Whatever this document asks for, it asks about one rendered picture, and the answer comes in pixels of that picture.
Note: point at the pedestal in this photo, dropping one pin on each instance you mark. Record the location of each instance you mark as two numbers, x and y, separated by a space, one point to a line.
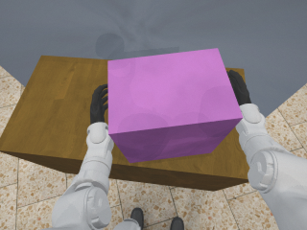
49 126

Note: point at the right robot hand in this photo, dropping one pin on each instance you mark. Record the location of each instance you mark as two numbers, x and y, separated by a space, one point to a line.
239 87

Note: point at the robot right forearm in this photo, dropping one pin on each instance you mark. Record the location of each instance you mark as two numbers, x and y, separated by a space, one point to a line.
253 137

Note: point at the right robot foot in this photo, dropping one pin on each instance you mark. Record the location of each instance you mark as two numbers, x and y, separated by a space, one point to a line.
177 224

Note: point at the robot left shin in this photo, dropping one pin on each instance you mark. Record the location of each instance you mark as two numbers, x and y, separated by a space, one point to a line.
131 219

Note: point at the left robot hand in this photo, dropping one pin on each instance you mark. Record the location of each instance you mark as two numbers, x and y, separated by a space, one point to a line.
97 107

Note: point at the robot left upper arm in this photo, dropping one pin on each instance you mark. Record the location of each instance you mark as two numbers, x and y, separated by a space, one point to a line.
86 209

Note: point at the robot left forearm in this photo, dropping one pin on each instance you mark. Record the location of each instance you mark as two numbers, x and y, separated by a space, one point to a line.
96 165

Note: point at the robot right upper arm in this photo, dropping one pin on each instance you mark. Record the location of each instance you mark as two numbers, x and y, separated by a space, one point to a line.
281 180

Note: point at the carton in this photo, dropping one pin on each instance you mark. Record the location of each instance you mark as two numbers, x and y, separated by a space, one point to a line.
171 105

